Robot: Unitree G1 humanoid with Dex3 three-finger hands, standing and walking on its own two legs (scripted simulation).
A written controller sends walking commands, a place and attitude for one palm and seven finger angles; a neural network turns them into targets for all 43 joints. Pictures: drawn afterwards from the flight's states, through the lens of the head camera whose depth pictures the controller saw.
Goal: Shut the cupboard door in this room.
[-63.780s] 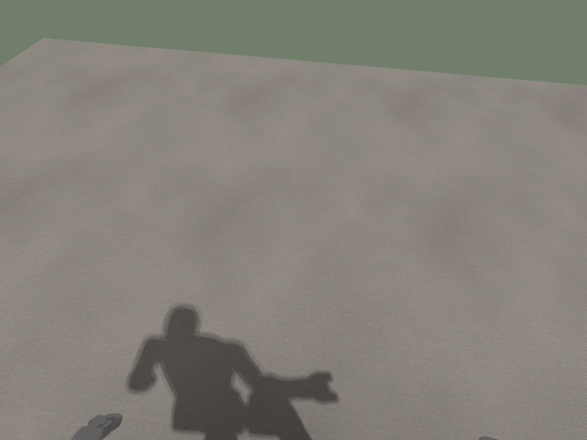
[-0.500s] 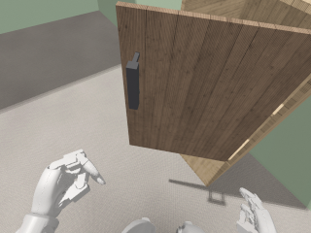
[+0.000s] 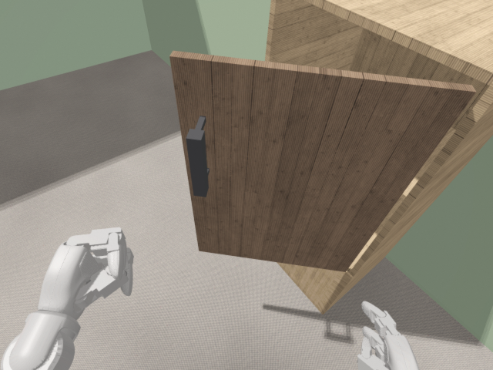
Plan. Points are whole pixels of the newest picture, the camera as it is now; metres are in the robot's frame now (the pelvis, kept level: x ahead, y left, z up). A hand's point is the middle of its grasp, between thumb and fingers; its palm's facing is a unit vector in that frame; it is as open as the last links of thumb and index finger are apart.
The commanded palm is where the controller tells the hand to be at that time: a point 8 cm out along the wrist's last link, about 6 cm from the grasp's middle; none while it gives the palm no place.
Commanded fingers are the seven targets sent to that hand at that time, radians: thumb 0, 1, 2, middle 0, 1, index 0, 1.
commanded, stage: raise the hand and make a fist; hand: left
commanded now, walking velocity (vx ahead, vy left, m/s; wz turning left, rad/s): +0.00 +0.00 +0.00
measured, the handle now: (201, 157) +0.45 +0.13 +0.09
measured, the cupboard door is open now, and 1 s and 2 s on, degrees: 45 45 45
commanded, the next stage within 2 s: bring the fist close to the handle in 0.38 s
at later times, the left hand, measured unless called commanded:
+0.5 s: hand (142, 281) +0.22 +0.17 +0.08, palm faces -0.04 -1.00 +0.00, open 3.1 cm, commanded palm +0.20 +0.22 +0.10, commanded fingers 0.00 0.90 0.90 -1.30 -1.50 -1.30 -1.50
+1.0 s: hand (176, 231) +0.29 +0.14 +0.10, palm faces -0.04 -1.00 +0.00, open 3.1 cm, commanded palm +0.27 +0.19 +0.10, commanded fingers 0.00 0.90 0.90 -1.30 -1.50 -1.30 -1.50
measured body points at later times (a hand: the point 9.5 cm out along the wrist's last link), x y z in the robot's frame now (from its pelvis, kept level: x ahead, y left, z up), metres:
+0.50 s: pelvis +0.00 -0.02 +0.01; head +0.02 -0.01 +0.45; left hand +0.22 +0.22 +0.08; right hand +0.18 -0.25 -0.05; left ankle -0.01 +0.02 -0.69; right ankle +0.02 -0.12 -0.69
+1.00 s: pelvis +0.00 -0.03 +0.01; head +0.03 -0.03 +0.46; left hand +0.28 +0.19 +0.10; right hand +0.17 -0.27 -0.07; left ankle -0.01 +0.02 -0.69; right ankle +0.02 -0.12 -0.69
